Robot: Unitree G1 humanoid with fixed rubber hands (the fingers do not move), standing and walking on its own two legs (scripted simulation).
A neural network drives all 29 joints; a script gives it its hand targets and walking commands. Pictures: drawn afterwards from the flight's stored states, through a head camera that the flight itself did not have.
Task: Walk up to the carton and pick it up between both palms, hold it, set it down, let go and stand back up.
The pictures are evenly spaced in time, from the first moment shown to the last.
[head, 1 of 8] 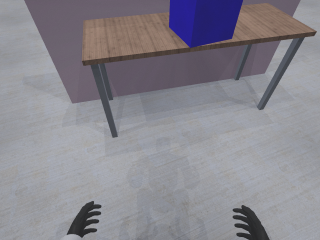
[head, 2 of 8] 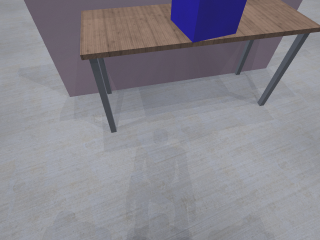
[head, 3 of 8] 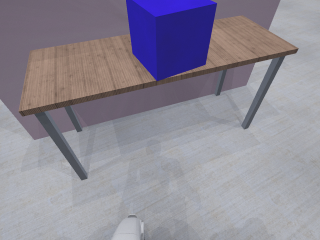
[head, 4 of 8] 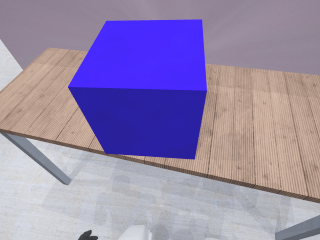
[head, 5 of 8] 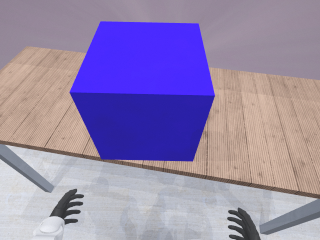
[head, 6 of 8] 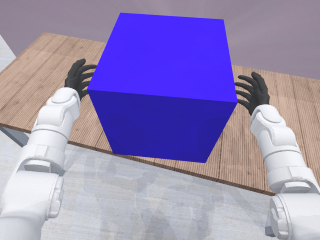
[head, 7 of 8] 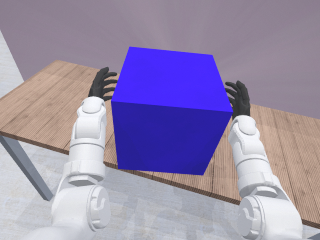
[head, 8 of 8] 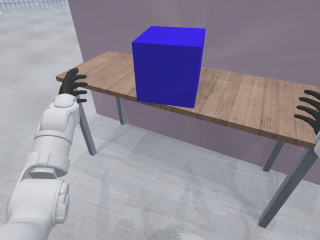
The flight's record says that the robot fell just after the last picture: yes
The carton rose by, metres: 0.01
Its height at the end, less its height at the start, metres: +0.00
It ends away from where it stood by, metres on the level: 0.02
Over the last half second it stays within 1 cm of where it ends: yes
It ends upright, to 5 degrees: yes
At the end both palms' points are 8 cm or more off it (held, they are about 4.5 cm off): yes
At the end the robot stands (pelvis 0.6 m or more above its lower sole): yes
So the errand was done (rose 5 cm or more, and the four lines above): no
